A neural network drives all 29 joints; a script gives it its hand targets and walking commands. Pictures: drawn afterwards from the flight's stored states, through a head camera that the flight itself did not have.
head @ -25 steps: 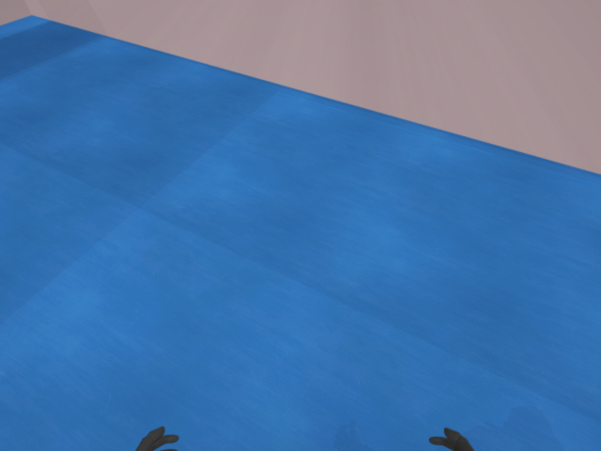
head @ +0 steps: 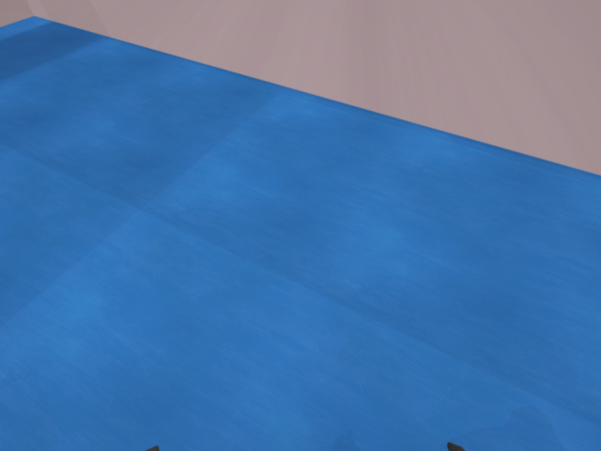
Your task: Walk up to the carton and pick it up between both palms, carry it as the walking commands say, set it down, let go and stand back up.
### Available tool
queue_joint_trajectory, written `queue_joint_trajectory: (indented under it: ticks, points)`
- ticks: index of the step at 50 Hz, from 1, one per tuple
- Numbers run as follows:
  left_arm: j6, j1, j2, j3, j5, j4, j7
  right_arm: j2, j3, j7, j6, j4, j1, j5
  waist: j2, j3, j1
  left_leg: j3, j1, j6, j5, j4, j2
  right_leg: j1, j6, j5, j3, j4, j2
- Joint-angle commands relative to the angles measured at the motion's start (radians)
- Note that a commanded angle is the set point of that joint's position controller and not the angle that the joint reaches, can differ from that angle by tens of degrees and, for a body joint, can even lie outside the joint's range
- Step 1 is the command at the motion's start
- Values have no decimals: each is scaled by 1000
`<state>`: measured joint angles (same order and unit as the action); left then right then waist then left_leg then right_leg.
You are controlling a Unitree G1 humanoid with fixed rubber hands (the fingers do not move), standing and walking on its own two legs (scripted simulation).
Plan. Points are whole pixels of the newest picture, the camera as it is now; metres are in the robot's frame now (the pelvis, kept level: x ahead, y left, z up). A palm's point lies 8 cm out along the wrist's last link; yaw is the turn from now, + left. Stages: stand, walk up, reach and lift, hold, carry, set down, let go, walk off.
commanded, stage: stand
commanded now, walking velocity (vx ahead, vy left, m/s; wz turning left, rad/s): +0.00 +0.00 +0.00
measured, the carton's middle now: out of the picture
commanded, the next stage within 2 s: walk up in 0.76 s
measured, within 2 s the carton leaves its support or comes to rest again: neither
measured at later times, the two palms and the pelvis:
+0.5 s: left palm out of the picture +0.05 +0.23 -0.12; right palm out of the picture +0.05 -0.24 -0.12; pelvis +0.00 +0.00 +0.01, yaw +0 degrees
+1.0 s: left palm out of the picture +0.00 +0.21 -0.13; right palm out of the picture -0.01 -0.23 -0.13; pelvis -0.01 +0.00 +0.01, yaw +0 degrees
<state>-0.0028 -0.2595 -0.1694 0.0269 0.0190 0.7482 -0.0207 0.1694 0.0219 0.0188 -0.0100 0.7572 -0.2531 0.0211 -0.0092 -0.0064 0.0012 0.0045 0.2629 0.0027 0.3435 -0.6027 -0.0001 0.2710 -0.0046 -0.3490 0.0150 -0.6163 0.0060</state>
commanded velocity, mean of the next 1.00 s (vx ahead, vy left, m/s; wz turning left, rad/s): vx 0.00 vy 0.00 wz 0.03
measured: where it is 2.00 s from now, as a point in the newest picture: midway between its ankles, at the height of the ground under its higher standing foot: outside the picture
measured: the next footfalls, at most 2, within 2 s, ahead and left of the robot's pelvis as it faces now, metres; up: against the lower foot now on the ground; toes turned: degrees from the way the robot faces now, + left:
right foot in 1.82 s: +0.03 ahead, -0.12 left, +0.00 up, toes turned +26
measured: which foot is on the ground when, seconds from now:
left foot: down 0.00-1.00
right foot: down 0.00-1.00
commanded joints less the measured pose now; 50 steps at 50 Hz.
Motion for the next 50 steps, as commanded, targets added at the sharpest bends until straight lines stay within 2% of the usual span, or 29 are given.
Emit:
queue_joint_trajectory:
  ticks: [1,2,3,4,6,9,11,13,17,19,20,21,23,27,28,29,32,33,34,35,37,38,39,40,43,47,48,49,50]
  points:
    - [13,-11,-86,20,-4,-41,-3,98,32,3,14,-40,-14,4,-19,13,-2,-62,-12,-32,-253,111,52,-21,43,262,64,115,46]
    - [14,-2,-98,22,-3,-44,-4,108,35,0,16,-33,-13,-1,-3,22,6,-53,-30,-25,-255,116,51,-21,45,290,63,122,53]
    - [14,-4,-102,25,-2,-37,-2,91,30,4,15,-32,-7,-1,-19,28,1,-64,-33,-31,-250,119,50,-26,41,288,56,121,49]
    - [14,-17,-101,25,-2,-35,-4,108,34,9,12,-19,-21,-3,-8,1,-4,-62,-14,-31,-261,118,54,-28,41,295,64,123,45]
    - [13,-14,-101,25,-3,-20,-8,84,29,5,16,-17,-10,-2,-16,11,4,-58,-30,-30,-240,123,49,-21,47,299,70,126,55]
    - [16,-31,-110,28,-1,-4,-5,112,37,6,12,19,-24,-4,13,18,-7,-61,-25,-32,-254,136,51,-53,41,285,62,129,49]
    - [16,-23,-106,28,-3,5,-9,111,36,7,14,26,-30,-2,22,11,2,-59,-33,-25,-251,145,50,-47,48,294,73,139,60]
    - [17,-31,-114,31,-1,15,-6,108,36,9,12,46,-31,-8,30,12,-6,-64,-44,-29,-260,148,55,-57,47,296,68,145,55]
    - [12,-41,-103,28,-5,47,-11,89,31,5,11,65,-32,-6,-8,-8,0,-58,-42,-25,-244,160,52,-52,43,280,67,155,51]
    - [11,-32,-93,26,-7,62,-16,106,37,14,8,85,-44,-4,12,-38,0,-66,-36,-26,-240,170,61,-45,45,265,74,175,59]
    - [11,-39,-111,30,-2,67,-18,91,32,13,9,82,-31,-4,-9,-19,-1,-65,-52,-29,-226,180,58,-54,41,260,71,180,55]
    - [10,-52,-121,35,-5,77,-15,107,36,12,8,92,-32,-5,1,-30,-8,-67,-47,-29,-245,183,57,-53,42,272,71,178,56]
    - [11,-56,-110,31,-5,96,-15,108,38,12,10,111,-51,-8,-16,-37,0,-74,-61,-31,-229,192,62,-40,45,254,74,189,57]
    - [11,-71,-115,34,-5,132,-18,115,37,12,13,137,-46,-5,24,-41,-8,-69,-62,-29,-220,210,65,-64,46,229,87,209,60]
    - [13,-57,-124,34,-4,140,-18,109,38,10,14,151,-60,-6,5,-41,5,-67,-75,-26,-216,217,59,-57,41,221,81,213,57]
    - [13,-68,-116,30,-7,145,-15,106,35,12,13,162,-69,-5,2,-45,-6,-72,-63,-29,-220,219,66,-76,39,230,76,217,53]
    - [11,-74,-93,23,-9,176,-16,83,28,13,12,184,-71,-6,7,-44,-1,-74,-77,-26,-196,224,63,-61,37,206,75,226,56]
    - [11,-77,-84,22,-10,187,-15,96,33,15,11,191,-64,-8,2,-65,-8,-69,-76,-22,-221,228,67,-48,39,208,74,228,58]
    - [11,-65,-98,24,-5,194,-15,87,30,11,10,201,-70,-10,-19,-63,-1,-73,-86,-21,-215,229,65,-43,39,201,73,237,53]
    - [12,-53,-87,22,-6,192,-15,88,32,16,8,207,-65,-4,-1,-68,-1,-66,-87,-19,-217,227,66,-43,43,194,75,245,57]
    - [13,-52,-100,25,-8,207,-16,85,32,15,9,214,-55,-8,-12,-68,-2,-71,-77,-27,-212,237,67,-61,43,219,82,248,59]
    - [14,-63,-98,21,-10,216,-18,86,29,12,9,222,-63,-6,8,-65,2,-66,-85,-23,-208,236,68,-52,43,203,87,256,64]
    - [14,-73,-76,15,-10,224,-17,87,30,14,7,233,-69,-4,4,-63,-6,-71,-89,-23,-207,239,65,-55,42,201,82,252,65]
    - [13,-75,-67,9,-9,235,-16,79,31,16,8,244,-84,-7,-13,-58,1,-64,-84,-21,-210,236,63,-75,43,209,80,253,59]
    - [12,-85,-74,11,-10,251,-17,78,25,16,10,267,-94,-9,14,-49,-3,-67,-90,-16,-205,243,67,-81,43,206,77,254,65]
    - [12,-92,-80,9,-10,270,-22,81,23,19,12,285,-97,-8,0,-61,-4,-69,-85,-21,-206,242,69,-71,45,206,83,258,63]
    - [11,-85,-155,67,5,261,-33,99,65,29,11,227,-119,-34,56,35,-16,-31,-37,-12,-113,96,42,-73,47,149,133,206,147]
    - [2,-30,-188,72,14,232,-56,77,66,13,3,189,-85,-46,-14,-45,-23,-102,103,-10,-309,70,73,-125,56,110,25,199,134]
    - [-1,-65,-177,71,8,227,-62,93,73,11,0,176,-49,-48,-41,-62,-48,-98,156,-11,-269,39,59,-122,61,62,35,240,148]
